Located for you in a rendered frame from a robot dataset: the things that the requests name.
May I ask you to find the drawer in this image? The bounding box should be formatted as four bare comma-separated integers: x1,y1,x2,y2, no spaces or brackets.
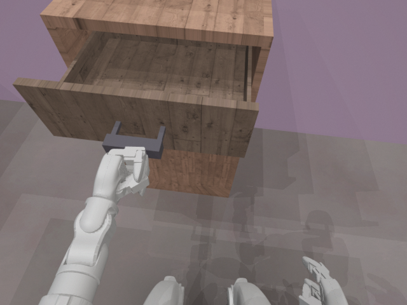
12,30,259,158

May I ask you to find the robot right hand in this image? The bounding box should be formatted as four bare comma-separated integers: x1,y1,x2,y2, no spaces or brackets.
299,256,348,305

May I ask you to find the robot thigh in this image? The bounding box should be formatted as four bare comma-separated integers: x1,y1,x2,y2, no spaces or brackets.
143,280,184,305
226,282,271,305

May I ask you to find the right robot thigh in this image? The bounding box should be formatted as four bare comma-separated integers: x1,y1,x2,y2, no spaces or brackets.
226,282,271,305

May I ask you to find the robot left hand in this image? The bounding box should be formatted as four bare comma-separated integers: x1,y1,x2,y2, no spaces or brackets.
92,147,150,204

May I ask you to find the cabinet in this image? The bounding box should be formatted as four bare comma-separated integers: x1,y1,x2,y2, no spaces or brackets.
39,0,273,198

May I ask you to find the left robot thigh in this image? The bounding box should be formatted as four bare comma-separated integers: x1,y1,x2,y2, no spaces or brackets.
143,280,184,305

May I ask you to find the handle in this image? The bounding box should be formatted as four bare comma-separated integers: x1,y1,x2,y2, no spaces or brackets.
102,121,166,159

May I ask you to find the left robot forearm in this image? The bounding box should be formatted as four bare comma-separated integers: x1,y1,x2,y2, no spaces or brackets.
38,196,119,305

